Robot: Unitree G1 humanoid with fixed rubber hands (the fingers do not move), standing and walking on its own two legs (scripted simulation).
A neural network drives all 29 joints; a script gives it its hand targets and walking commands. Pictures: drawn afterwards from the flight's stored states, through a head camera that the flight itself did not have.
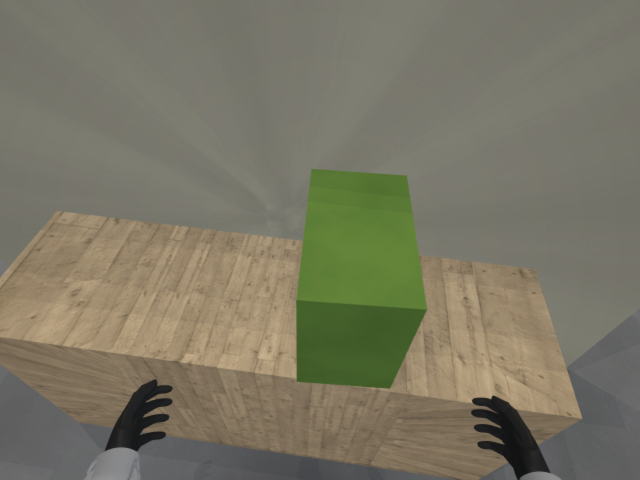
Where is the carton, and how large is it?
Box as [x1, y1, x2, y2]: [296, 169, 426, 388]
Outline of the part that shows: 311,169 296,298 297,381 389,388 426,310 406,176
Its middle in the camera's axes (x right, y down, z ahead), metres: +0.06 +0.06 +0.69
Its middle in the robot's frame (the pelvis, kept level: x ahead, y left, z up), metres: +0.46 -0.05 -0.08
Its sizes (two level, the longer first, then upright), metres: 0.278 0.170 0.267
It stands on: a pedestal, 0.56 m high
